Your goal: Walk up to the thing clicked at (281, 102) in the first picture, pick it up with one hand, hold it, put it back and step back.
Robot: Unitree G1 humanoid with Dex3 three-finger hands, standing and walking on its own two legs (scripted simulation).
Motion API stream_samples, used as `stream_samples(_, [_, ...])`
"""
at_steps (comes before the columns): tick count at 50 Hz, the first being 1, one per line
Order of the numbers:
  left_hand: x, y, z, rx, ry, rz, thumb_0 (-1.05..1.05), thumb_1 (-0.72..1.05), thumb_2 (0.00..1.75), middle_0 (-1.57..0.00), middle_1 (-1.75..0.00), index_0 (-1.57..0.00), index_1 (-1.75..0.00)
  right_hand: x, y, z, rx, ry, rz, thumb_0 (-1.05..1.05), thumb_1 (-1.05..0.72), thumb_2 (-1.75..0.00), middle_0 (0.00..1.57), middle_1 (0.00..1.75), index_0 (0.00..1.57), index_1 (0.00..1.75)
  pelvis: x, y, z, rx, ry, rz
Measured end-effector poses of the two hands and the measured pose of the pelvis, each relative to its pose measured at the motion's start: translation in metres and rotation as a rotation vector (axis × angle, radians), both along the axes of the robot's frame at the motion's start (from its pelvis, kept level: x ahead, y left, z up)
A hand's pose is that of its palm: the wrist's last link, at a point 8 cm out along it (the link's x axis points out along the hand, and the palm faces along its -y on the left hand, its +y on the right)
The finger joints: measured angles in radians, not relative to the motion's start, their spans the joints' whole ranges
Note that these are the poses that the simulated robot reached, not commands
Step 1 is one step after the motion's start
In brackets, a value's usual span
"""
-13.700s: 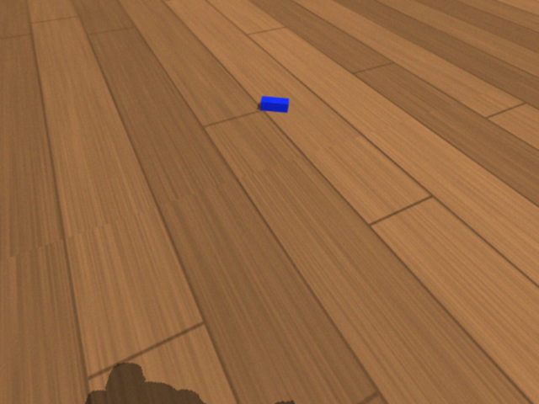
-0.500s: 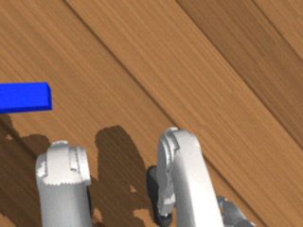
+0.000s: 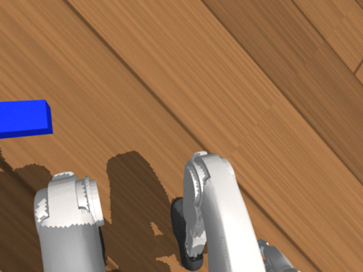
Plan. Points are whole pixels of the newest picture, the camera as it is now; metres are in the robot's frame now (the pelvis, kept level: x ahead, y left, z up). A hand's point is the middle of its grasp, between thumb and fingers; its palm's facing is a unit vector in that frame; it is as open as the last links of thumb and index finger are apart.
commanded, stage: rise first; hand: left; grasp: from above
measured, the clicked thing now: (7, 120) +0.46 +0.33 -0.28
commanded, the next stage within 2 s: approach in 0.62 s
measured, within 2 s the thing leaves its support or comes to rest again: neither
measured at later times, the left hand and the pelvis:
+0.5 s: hand out of the picture +0.42 +0.38 -0.15, palm faces -0.45 -0.09 -0.89, open 14.1 cm; pelvis +0.00 +0.00 +0.00, yaw +0 degrees
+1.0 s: hand out of the picture +0.44 +0.35 -0.16, palm faces -0.44 -0.04 -0.90, open 14.2 cm; pelvis +0.00 +0.00 +0.00, yaw +0 degrees
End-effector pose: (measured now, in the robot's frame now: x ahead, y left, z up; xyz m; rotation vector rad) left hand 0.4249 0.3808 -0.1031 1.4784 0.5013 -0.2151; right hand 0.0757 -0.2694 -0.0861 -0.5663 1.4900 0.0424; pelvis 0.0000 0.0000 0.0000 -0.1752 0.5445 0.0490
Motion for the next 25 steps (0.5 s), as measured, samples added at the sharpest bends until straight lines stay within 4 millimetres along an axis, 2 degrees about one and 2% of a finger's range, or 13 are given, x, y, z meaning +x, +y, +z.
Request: stream_samples(25, [-0.002, -0.001, 0.01, -0.005, 0.011, -0.02, 0.0, -0.56, 1.04, -0.12, -0.99, -0.09, -1.02, 0.008, 0.003, 0.004, 0.016, -0.037, 0.006, 0.0, -0.91, -0.9, 0.2, 0.3, 0.2, 0.3, -0.003, 0.001, 0.004, -0.003, -0.007, 0.003])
